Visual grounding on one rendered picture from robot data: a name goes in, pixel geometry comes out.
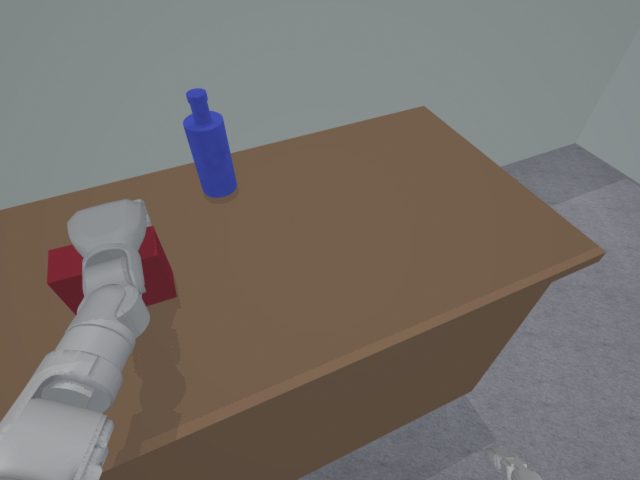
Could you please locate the right robot hand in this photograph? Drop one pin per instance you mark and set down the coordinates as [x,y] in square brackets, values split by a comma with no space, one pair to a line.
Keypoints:
[511,467]

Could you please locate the table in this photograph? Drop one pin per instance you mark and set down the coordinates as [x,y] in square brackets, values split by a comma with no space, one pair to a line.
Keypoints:
[357,279]

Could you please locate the left robot hand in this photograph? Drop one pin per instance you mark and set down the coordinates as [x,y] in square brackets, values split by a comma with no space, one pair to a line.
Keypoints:
[123,221]

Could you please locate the left robot forearm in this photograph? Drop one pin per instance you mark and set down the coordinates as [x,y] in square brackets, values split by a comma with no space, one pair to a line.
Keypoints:
[85,368]

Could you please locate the robot left upper arm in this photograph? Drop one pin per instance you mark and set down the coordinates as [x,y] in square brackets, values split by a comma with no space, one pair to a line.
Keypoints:
[55,441]

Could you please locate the sponge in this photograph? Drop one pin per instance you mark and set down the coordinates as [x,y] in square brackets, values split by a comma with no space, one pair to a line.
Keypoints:
[65,273]

